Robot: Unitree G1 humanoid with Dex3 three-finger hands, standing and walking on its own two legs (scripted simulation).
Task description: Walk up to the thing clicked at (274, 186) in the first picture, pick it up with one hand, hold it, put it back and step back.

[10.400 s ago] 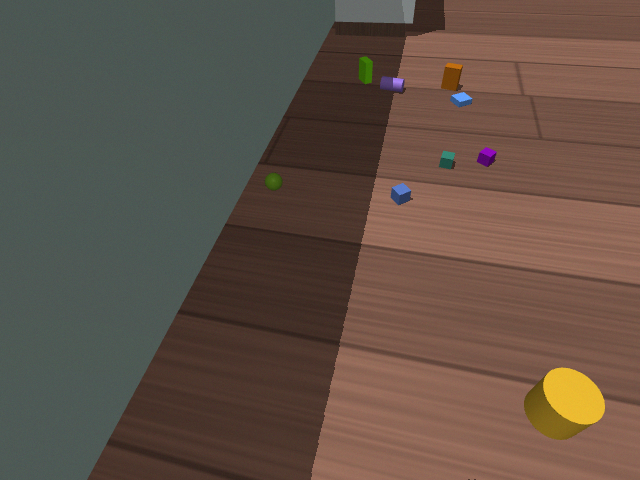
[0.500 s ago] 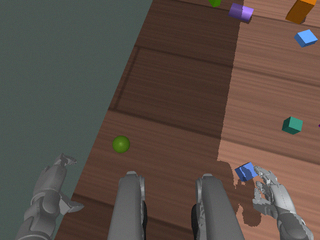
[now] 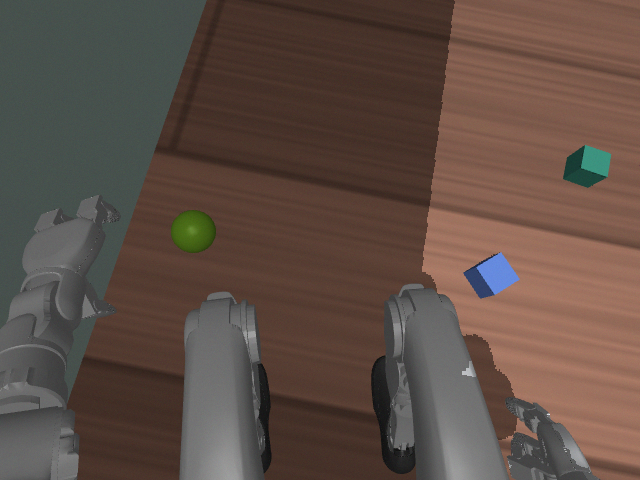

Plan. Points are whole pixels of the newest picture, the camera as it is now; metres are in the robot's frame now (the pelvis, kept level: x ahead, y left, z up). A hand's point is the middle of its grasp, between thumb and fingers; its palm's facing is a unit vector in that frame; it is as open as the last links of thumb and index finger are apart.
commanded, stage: rise first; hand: left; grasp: from above
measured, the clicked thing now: (193, 231) +0.49 +0.26 -0.36
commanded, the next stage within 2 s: approach in 1.02 s
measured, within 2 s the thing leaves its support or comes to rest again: neither
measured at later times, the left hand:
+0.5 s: hand (119, 252) +0.41 +0.33 -0.20, palm faces -0.45 -0.08 -0.89, open 14.2 cm
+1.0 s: hand (132, 246) +0.42 +0.32 -0.23, palm faces -0.44 -0.07 -0.90, open 14.2 cm
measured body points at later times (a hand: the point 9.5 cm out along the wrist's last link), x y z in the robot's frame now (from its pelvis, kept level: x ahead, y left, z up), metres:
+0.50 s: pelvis +0.00 +0.00 -0.05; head +0.22 +0.06 +0.34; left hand +0.43 +0.33 -0.15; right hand +0.10 -0.27 -0.17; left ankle +0.10 +0.14 -0.37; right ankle +0.10 -0.13 -0.37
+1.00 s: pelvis +0.01 +0.00 -0.07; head +0.24 +0.06 +0.32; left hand +0.44 +0.32 -0.18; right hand +0.08 -0.28 -0.19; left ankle +0.10 +0.14 -0.37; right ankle +0.10 -0.13 -0.37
